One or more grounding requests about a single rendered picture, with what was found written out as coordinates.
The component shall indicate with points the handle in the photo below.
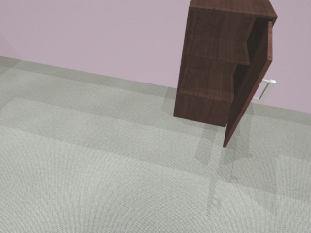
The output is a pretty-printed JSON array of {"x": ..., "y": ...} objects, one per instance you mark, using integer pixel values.
[{"x": 267, "y": 90}]

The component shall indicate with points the cupboard door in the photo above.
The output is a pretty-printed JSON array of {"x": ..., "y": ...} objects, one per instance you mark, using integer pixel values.
[{"x": 257, "y": 69}]

